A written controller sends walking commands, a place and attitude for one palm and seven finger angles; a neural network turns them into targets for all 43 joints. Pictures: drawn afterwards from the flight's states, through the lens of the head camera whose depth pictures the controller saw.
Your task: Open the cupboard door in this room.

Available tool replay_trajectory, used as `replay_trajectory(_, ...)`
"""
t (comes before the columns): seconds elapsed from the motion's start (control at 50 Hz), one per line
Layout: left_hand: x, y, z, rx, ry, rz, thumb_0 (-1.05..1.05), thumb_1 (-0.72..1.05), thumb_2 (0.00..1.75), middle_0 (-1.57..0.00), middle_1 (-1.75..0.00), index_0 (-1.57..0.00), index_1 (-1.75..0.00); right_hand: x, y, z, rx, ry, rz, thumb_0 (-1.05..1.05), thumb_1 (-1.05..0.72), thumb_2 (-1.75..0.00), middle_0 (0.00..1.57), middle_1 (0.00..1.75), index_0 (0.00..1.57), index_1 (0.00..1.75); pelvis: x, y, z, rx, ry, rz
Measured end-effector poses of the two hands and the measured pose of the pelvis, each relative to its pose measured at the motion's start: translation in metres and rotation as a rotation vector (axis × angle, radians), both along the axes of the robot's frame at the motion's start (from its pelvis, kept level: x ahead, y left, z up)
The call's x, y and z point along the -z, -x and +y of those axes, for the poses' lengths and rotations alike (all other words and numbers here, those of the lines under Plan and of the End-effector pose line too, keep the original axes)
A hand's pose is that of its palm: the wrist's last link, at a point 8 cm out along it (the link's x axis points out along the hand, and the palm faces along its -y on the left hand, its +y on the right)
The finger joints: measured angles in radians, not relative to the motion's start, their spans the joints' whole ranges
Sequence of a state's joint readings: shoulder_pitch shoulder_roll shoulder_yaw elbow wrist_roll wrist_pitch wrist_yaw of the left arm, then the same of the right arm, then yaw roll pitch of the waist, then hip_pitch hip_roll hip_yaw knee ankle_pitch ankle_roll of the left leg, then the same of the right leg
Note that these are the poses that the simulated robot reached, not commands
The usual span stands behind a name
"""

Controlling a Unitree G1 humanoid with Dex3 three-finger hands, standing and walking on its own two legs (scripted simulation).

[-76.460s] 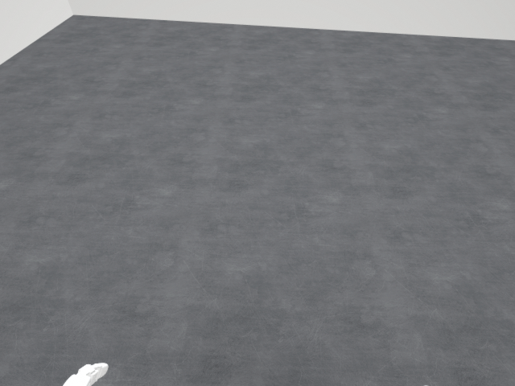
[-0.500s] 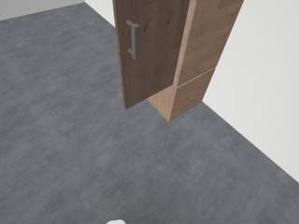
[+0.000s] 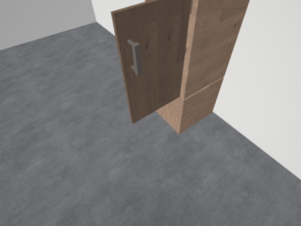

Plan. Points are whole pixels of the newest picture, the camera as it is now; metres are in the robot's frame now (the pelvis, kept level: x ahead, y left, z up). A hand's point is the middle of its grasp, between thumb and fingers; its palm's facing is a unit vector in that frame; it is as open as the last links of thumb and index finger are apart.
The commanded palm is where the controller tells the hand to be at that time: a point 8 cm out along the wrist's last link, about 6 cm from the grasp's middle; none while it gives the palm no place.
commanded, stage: let the arm hang, fingers relaxed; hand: left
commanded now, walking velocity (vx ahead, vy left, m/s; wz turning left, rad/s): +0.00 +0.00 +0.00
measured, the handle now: (134, 57) +0.69 +0.11 +0.08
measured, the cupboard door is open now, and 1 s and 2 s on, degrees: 91 91 91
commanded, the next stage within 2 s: look to check the result in 0.24 s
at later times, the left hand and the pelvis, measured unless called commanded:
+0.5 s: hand out of the picture +0.10 +0.23 -0.15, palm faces -0.02 -0.94 -0.33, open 7.4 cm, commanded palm none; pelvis +0.03 -0.01 +0.01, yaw +0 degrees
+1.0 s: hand out of the picture +0.12 +0.23 -0.15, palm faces -0.02 -0.94 -0.33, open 7.4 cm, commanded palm none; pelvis +0.04 -0.01 +0.01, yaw -1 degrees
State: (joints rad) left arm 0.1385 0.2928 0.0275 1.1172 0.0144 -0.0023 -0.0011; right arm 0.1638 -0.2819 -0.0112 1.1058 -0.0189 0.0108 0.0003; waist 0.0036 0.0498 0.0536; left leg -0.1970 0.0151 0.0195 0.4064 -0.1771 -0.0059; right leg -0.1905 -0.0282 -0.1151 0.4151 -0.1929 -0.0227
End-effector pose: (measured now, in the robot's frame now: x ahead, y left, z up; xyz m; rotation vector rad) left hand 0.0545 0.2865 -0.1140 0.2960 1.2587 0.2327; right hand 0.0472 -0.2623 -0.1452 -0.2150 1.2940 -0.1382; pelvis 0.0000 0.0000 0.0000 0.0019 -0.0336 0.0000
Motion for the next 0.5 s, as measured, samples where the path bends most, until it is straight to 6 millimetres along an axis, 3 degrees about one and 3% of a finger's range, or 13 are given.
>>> replay_trajectory(0.12, -0.001, -0.035, -0.012, 0.038, 0.027, -0.061, 0.0, 0.91, 0.89, -0.2, -0.3, -0.2, -0.3, -0.008, -0.014, -0.012, 0.0, 0.029, -0.02, 0.0, -0.91, -0.9, 0.2, 0.3, 0.2, 0.3, -0.002, -0.007, -0.002, 0.0, -0.003, 0.0)
replay_trajectory(0.22, 0.0, -0.049, -0.019, 0.055, 0.04, -0.074, 0.0, 0.91, 0.89, -0.2, -0.3, -0.2, -0.3, -0.013, -0.022, -0.021, 0.001, 0.049, -0.026, 0.0, -0.91, -0.9, 0.2, 0.3, 0.2, 0.3, -0.004, -0.012, -0.004, 0.002, -0.002, 0.002)
replay_trajectory(0.5, -0.002, -0.042, -0.013, 0.034, 0.012, -0.003, 0.01, 0.91, 0.89, -0.2, -0.3, -0.2, -0.3, -0.013, -0.033, -0.031, -0.004, 0.058, 0.002, 0.0, -0.91, -0.9, 0.2, 0.3, 0.2, 0.3, -0.005, -0.025, -0.011, 0.005, -0.002, 0.012)
